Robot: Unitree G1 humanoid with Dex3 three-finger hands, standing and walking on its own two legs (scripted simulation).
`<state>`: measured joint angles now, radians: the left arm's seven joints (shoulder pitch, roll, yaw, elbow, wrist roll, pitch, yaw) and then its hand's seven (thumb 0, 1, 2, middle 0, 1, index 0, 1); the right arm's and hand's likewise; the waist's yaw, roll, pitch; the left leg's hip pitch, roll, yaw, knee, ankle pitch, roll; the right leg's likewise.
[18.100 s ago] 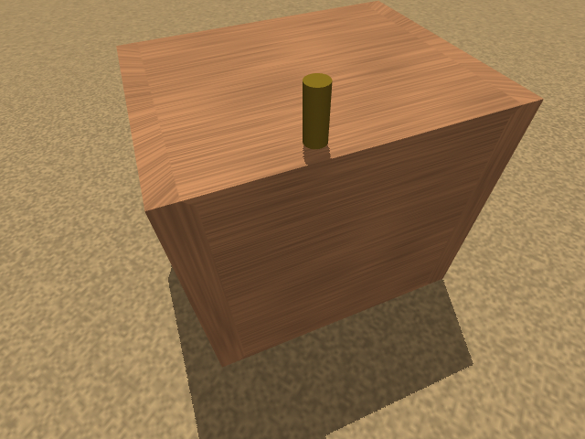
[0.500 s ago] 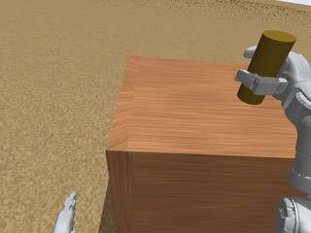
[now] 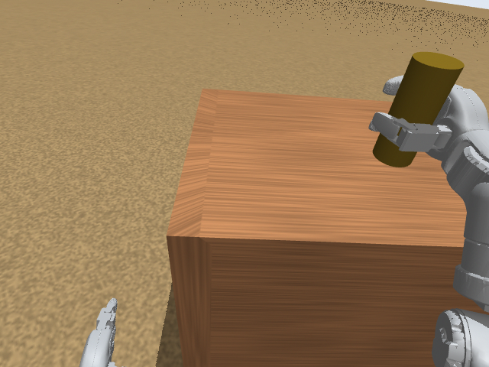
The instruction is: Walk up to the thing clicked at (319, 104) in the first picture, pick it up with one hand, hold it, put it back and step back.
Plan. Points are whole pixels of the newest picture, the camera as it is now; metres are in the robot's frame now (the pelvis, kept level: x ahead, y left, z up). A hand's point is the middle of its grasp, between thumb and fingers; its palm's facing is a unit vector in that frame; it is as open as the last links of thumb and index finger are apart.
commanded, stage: crouch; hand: right
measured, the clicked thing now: (412, 113) +0.34 -0.17 +0.32
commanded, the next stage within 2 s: lower in 0.76 s
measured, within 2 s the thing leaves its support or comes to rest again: rests again in 1.98 s
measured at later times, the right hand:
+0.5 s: hand (369, 152) +0.40 -0.17 +0.23, palm faces +0.13 +0.99 -0.02, open 7.5 cm
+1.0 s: hand (357, 162) +0.43 -0.17 +0.18, palm faces +0.12 +0.99 -0.02, open 7.5 cm
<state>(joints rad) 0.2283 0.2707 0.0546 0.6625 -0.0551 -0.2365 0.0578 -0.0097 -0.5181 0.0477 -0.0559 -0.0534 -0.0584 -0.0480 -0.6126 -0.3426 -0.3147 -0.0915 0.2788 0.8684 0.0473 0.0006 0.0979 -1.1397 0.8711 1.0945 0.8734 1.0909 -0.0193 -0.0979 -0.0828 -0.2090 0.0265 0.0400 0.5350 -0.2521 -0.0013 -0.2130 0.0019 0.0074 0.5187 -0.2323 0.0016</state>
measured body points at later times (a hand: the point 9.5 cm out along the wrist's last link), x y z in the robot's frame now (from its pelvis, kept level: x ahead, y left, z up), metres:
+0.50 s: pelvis +0.00 +0.00 +0.00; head -0.03 +0.03 +0.45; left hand +0.16 +0.26 -0.08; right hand +0.38 -0.22 +0.23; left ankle +0.03 +0.12 -0.73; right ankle +0.03 -0.12 -0.73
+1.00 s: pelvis +0.01 +0.00 +0.00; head +0.00 +0.02 +0.45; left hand +0.16 +0.27 -0.08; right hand +0.41 -0.22 +0.19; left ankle +0.03 +0.12 -0.73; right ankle +0.03 -0.12 -0.73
